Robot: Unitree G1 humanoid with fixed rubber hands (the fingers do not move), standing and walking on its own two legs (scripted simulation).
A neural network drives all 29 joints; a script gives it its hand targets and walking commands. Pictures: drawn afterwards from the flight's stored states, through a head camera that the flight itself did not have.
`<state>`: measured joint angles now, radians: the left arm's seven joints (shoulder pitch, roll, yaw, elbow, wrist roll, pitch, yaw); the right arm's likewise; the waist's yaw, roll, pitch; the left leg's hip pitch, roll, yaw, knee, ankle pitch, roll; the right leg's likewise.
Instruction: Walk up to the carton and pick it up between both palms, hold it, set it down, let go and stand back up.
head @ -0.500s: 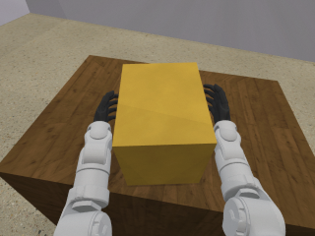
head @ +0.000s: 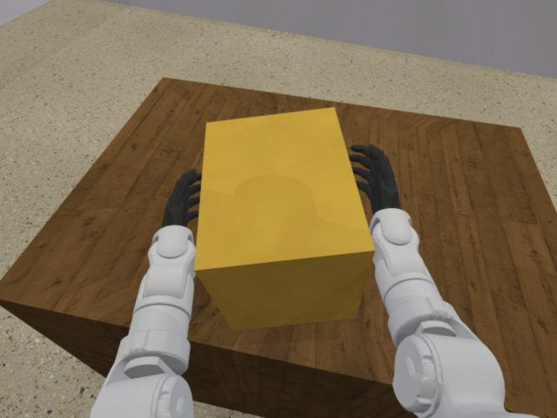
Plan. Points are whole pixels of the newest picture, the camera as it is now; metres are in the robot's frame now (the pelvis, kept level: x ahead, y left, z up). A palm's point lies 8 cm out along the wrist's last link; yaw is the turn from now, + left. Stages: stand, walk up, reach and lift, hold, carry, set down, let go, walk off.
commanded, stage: set down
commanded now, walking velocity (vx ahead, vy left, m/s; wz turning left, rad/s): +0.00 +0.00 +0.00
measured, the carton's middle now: (282, 221) +0.42 +0.02 +0.02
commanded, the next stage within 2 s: none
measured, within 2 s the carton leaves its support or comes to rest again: rests again in 1.60 s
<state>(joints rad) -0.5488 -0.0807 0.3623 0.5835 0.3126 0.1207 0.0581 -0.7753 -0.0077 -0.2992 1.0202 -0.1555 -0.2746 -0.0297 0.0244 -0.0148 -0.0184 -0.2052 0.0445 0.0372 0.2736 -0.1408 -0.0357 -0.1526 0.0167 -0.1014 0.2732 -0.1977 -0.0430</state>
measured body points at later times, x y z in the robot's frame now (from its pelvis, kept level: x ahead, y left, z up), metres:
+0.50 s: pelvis -0.01 +0.00 +0.00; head +0.04 +0.00 +0.45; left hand +0.38 +0.17 +0.05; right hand +0.44 -0.13 +0.09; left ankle -0.01 +0.14 -0.75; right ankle -0.04 -0.08 -0.75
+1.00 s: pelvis -0.01 +0.00 +0.00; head +0.06 +0.00 +0.44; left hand +0.40 +0.17 +0.04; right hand +0.45 -0.13 +0.08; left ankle -0.01 +0.14 -0.75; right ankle -0.04 -0.08 -0.75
